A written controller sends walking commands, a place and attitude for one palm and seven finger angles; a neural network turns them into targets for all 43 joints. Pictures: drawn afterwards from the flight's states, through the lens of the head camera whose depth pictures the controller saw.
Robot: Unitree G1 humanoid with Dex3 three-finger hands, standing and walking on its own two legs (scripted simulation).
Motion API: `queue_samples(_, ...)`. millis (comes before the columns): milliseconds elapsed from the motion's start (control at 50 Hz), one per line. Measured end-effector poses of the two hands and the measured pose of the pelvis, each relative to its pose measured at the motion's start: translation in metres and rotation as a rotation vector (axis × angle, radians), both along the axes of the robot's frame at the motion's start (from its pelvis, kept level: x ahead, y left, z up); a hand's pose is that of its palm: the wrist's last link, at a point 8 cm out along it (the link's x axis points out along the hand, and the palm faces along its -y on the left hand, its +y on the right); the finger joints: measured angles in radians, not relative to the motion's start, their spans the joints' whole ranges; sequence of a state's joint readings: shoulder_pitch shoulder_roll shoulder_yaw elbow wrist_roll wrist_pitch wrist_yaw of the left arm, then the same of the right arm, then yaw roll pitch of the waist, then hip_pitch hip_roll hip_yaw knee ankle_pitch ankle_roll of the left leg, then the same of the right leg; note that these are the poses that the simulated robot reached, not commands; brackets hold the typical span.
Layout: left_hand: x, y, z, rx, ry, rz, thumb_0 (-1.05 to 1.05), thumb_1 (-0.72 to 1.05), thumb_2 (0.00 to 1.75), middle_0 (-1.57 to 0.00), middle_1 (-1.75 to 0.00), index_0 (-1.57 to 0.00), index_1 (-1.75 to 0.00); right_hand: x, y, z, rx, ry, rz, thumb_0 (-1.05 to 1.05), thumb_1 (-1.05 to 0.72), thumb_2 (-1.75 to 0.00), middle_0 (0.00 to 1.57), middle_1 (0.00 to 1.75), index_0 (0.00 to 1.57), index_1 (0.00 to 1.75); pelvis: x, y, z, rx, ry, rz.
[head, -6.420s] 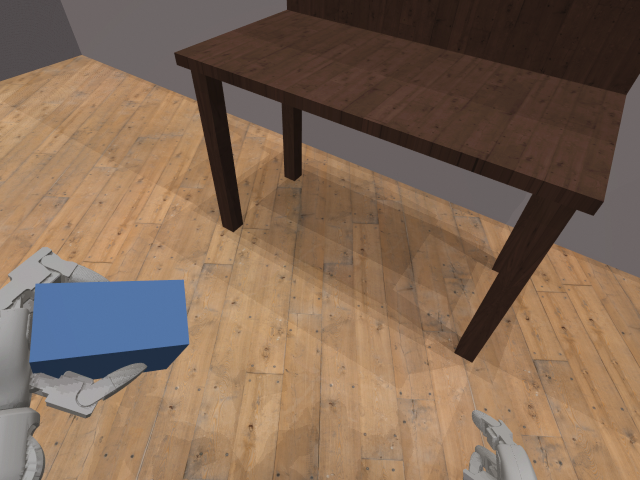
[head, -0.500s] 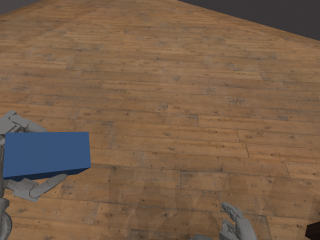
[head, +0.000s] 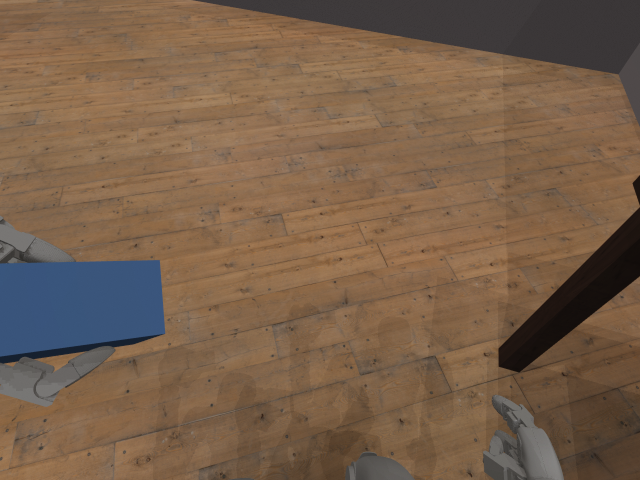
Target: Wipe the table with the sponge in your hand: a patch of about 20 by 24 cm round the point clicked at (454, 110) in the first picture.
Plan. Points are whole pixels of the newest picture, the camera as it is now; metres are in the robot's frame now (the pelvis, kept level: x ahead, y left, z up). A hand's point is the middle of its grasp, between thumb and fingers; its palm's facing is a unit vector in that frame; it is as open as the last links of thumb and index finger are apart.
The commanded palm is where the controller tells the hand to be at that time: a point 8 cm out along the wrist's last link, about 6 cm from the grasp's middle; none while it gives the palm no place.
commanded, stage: turn to face it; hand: left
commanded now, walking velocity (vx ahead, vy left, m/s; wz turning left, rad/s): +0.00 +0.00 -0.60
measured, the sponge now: (98, 310) +0.22 +0.22 +0.16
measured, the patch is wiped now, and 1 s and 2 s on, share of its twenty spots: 0.00 0.00 0.00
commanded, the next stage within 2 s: none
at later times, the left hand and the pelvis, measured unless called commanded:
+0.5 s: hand (270, 337) +0.20 +0.07 +0.18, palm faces +0.07 -0.83 -0.56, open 10.4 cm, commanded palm +0.16 +0.13 +0.19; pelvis -0.08 -0.09 +0.01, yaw -18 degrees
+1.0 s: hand (398, 399) +0.17 -0.03 +0.17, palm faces -0.12 -0.86 -0.50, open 10.4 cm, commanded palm +0.14 +0.04 +0.19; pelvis -0.15 -0.10 -0.01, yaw -34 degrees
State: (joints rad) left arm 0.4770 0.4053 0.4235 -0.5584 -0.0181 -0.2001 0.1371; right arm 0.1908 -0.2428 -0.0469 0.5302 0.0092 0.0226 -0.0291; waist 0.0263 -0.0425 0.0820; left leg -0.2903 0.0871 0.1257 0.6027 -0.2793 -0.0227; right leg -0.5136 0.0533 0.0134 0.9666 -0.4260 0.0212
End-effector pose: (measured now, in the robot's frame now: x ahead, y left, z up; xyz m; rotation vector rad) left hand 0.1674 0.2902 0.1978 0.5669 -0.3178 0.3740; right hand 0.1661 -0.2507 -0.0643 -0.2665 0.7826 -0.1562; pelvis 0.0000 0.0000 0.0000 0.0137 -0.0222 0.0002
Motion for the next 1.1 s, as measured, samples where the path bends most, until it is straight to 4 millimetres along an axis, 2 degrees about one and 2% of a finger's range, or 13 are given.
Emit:
queue_samples(80, 0.005, -0.025, -0.005, -0.070, 0.010, -0.035, -0.01, -0.51, 0.99, -0.69, -1.36, -0.72, -1.35, -0.019, 0.011, -0.003, 0.093, -0.023, 0.002, 0.01, -0.91, -0.90, 0.19, 0.29, 0.20, 0.30, -0.010, -0.010, 0.005, -0.031, -0.010, -0.052)
queue_samples(180, 0.014, -0.078, -0.002, -0.018, 0.036, -0.152, -0.01, -0.51, 0.99, -0.69, -1.36, -0.72, -1.35, -0.046, 0.009, -0.019, 0.203, -0.047, -0.008, 0.01, -0.91, -0.90, 0.20, 0.30, 0.20, 0.30, -0.027, -0.037, 0.000, -0.033, -0.001, -0.125)
queue_samples(240, 0.018, -0.112, -0.001, 0.056, 0.038, -0.211, -0.01, -0.51, 0.99, -0.69, -1.36, -0.72, -1.35, -0.066, -0.010, -0.040, 0.244, -0.041, -0.034, 0.01, -0.91, -0.90, 0.20, 0.30, 0.21, 0.30, -0.040, -0.057, -0.012, -0.034, -0.005, -0.152)
queue_samples(320, 0.020, -0.144, 0.001, 0.064, 0.092, -0.274, -0.01, -0.51, 0.99, -0.69, -1.36, -0.72, -1.35, -0.102, -0.048, -0.051, 0.226, 0.048, -0.131, 0.01, -0.91, -0.90, 0.20, 0.30, 0.21, 0.30, -0.056, -0.070, -0.007, -0.001, 0.001, -0.206)
queue_samples(460, 0.013, -0.171, 0.010, 0.091, 0.142, -0.341, -0.01, -0.51, 0.99, -0.69, -1.36, -0.72, -1.35, -0.161, -0.108, -0.035, 0.136, 0.106, -0.308, 0.01, -0.91, -0.90, 0.20, 0.30, 0.20, 0.30, -0.071, -0.084, 0.007, 0.030, 0.022, -0.285)
queue_samples(560, 0.008, -0.181, 0.009, 0.045, 0.113, -0.365, -0.01, -0.51, 0.99, -0.69, -1.36, -0.72, -1.35, -0.187, -0.133, -0.018, 0.075, 0.087, -0.361, 0.01, -0.91, -0.90, 0.19, 0.29, 0.20, 0.30, -0.083, -0.089, 0.010, 0.045, 0.040, -0.343)
queue_samples(700, -0.002, -0.192, 0.001, -0.029, 0.069, -0.446, -0.01, -0.51, 0.99, -0.69, -1.36, -0.72, -1.35, -0.196, -0.118, -0.005, 0.088, 0.026, -0.347, 0.01, -0.91, -0.90, 0.21, 0.29, 0.20, 0.30, -0.103, -0.082, 0.008, 0.047, 0.066, -0.409)
queue_samples(760, -0.006, -0.195, -0.001, -0.015, 0.046, -0.491, -0.01, -0.51, 1.00, -0.69, -1.36, -0.72, -1.35, -0.204, -0.108, -0.005, 0.092, -0.009, -0.362, 0.01, -0.91, -0.90, 0.20, 0.30, 0.20, 0.30, -0.115, -0.078, 0.003, 0.043, 0.051, -0.439)
queue_samples(860, -0.009, -0.206, 0.000, 0.015, 0.067, -0.498, -0.01, -0.51, 1.00, -0.69, -1.36, -0.72, -1.35, -0.225, -0.092, -0.012, 0.165, -0.057, -0.410, 0.01, -0.91, -0.90, 0.20, 0.30, 0.20, 0.30, -0.125, -0.082, 0.003, 0.013, 0.028, -0.515)
queue_samples(920, -0.009, -0.228, -0.004, 0.016, 0.088, -0.519, -0.01, -0.51, 1.00, -0.69, -1.36, -0.72, -1.35, -0.245, -0.090, -0.024, 0.209, -0.060, -0.431, 0.01, -0.91, -0.90, 0.20, 0.30, 0.20, 0.30, -0.133, -0.090, 0.000, -0.011, 0.019, -0.567)
queue_samples(1000, -0.010, -0.272, -0.011, 0.035, 0.064, -0.607, -0.01, -0.51, 1.00, -0.69, -1.36, -0.72, -1.35, -0.283, -0.101, -0.048, 0.228, -0.026, -0.475, 0.01, -0.91, -0.90, 0.20, 0.30, 0.21, 0.30, -0.154, -0.102, -0.012, -0.035, 0.004, -0.594)
queue_samples(1040, -0.012, -0.290, -0.013, 0.025, 0.080, -0.663, -0.01, -0.51, 1.00, -0.69, -1.36, -0.72, -1.35, -0.302, -0.108, -0.051, 0.219, 0.019, -0.484, 0.01, -0.91, -0.90, 0.20, 0.30, 0.20, 0.30, -0.164, -0.103, -0.010, -0.019, 0.002, -0.621)
queue_samples(1100, -0.022, -0.308, -0.008, 0.054, 0.106, -0.748, -0.01, -0.51, 1.00, -0.69, -1.36, -0.72, -1.35, -0.314, -0.104, -0.046, 0.242, 0.030, -0.489, 0.01, -0.91, -0.90, 0.19, 0.30, 0.20, 0.30, -0.173, -0.101, -0.005, 0.002, 0.009, -0.663)
